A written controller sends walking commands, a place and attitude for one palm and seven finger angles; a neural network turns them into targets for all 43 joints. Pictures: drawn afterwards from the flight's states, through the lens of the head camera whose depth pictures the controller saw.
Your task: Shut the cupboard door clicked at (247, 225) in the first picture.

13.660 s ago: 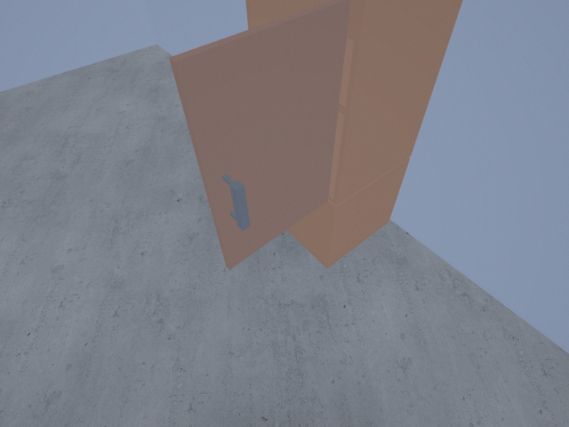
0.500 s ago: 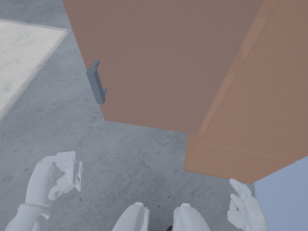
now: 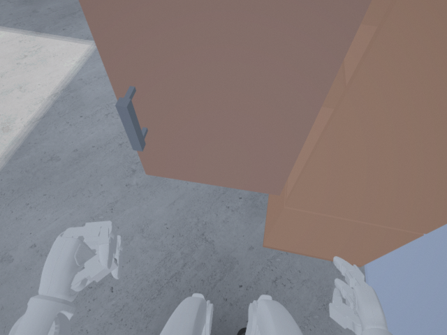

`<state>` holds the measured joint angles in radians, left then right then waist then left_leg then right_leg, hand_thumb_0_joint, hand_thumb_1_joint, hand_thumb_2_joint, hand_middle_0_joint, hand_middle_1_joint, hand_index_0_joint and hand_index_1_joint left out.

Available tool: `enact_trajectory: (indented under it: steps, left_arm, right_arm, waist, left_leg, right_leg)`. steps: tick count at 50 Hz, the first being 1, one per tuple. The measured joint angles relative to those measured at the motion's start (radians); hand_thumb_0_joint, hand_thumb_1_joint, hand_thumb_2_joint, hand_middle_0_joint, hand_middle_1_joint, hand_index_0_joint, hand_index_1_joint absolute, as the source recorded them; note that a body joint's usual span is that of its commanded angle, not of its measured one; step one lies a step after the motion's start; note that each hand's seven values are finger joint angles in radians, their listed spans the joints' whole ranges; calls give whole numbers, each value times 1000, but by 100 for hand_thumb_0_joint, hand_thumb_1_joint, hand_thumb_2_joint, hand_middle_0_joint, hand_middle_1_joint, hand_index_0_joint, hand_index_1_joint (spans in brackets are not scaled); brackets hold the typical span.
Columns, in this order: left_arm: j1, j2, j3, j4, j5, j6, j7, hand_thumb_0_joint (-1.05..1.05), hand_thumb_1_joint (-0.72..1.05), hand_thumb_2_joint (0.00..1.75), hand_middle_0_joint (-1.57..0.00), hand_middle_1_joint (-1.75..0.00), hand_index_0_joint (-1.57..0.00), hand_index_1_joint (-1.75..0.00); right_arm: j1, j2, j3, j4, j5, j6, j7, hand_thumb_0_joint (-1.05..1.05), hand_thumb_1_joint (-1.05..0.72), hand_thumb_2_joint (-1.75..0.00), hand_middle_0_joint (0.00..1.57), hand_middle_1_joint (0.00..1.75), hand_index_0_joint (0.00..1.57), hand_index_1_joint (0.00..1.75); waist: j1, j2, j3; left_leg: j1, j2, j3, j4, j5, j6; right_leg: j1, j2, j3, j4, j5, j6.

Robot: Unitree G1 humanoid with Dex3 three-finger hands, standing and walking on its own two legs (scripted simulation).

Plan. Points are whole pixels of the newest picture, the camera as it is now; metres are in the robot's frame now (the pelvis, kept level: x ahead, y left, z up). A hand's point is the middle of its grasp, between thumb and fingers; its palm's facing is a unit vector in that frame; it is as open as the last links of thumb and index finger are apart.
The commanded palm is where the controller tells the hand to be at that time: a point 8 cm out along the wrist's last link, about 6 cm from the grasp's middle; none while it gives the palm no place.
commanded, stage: bring the fist close to the handle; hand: left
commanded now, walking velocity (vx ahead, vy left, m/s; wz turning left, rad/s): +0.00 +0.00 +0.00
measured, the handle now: (135, 119) +0.50 +0.23 +0.04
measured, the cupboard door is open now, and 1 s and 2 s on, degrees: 92 92 85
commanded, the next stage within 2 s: push the door shut along its arc in 1.30 s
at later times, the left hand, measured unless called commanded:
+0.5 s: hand (123, 202) +0.32 +0.20 +0.04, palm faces -0.07 -1.00 -0.03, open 3.1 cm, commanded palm +0.31 +0.25 +0.04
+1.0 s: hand (134, 152) +0.42 +0.21 +0.04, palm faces -0.05 -1.00 -0.03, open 3.1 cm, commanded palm +0.39 +0.26 +0.04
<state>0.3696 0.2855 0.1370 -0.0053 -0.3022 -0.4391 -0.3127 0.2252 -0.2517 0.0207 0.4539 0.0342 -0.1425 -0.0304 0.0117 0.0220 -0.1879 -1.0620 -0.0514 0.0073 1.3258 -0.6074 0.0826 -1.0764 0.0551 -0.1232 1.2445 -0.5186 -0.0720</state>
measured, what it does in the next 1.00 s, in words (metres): stands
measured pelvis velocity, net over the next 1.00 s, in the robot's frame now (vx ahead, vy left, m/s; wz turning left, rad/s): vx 0.00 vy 0.00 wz -0.02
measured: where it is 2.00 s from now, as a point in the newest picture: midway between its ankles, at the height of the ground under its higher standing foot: outside the picture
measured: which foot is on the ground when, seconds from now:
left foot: down 0.00-1.00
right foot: down 0.00-1.00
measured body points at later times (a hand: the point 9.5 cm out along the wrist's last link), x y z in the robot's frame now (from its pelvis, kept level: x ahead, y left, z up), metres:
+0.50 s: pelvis +0.00 +0.00 +0.01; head +0.10 +0.00 +0.45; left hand +0.32 +0.26 +0.04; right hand +0.15 -0.26 -0.09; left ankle +0.01 +0.06 -0.62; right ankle +0.04 -0.08 -0.62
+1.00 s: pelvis +0.00 +0.00 +0.00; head +0.12 +0.02 +0.44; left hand +0.42 +0.27 +0.05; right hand +0.10 -0.26 -0.10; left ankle +0.01 +0.06 -0.62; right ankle +0.04 -0.08 -0.62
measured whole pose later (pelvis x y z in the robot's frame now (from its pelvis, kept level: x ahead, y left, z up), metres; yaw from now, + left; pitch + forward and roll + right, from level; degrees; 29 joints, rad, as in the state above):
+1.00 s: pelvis +0.00 +0.00 +0.00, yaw -1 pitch +24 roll -3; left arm -0.52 0.40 0.31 0.85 -0.23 -0.46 -0.36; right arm 0.27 -0.28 0.03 0.60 0.04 -0.04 -0.02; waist -0.07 0.02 -0.17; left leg -1.12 -0.05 0.03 1.28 -0.58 0.09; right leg -1.14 0.06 -0.10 1.21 -0.49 -0.06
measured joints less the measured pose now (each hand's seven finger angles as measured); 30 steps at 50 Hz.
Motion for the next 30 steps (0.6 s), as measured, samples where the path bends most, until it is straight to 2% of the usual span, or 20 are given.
enact_trajectory:
  steps: [4,12,19,26,30]
  left_arm:
    - [-90,14,46,64,-9,-31,0,2,90,90,-130,-150,-130,-150]
    - [-252,37,58,203,-14,71,-67,2,90,90,-130,-150,-130,-150]
    - [-348,39,99,270,-20,41,-39,2,90,90,-130,-150,-130,-150]
    - [-445,44,99,425,6,57,-47,1,90,90,-129,-150,-129,-150]
    - [-502,39,98,455,15,14,-40,2,90,90,-130,-150,-129,-150]
  right_arm:
    - [-14,-7,7,22,0,4,0,2,-90,-90,20,30,21,30]
    - [-13,-18,11,49,14,13,-13,2,-90,-90,20,30,21,30]
    - [19,-20,4,68,12,23,-3,2,-90,-90,20,30,21,30]
    - [31,-33,0,80,15,42,0,2,-90,-90,20,30,21,30]
    - [27,-32,-3,97,10,41,-4,2,-90,-90,20,30,21,30]
  waist:
    - [2,1,-3]
    - [-14,9,10]
    - [-29,5,1]
    - [-37,9,9]
    - [-40,4,20]
  left_leg:
    - [-22,1,-9,21,-5,-5]
    - [-24,7,-10,10,0,-9]
    - [2,9,7,-30,11,-8]
    - [3,5,16,-46,19,-2]
    - [-3,4,17,-46,22,-1]
  right_leg:
    - [-19,0,-11,17,-6,-7]
    - [-21,6,-11,4,2,-11]
    - [-5,10,9,-25,13,-7]
    - [-8,6,19,-33,19,-1]
    - [-13,5,20,-34,22,0]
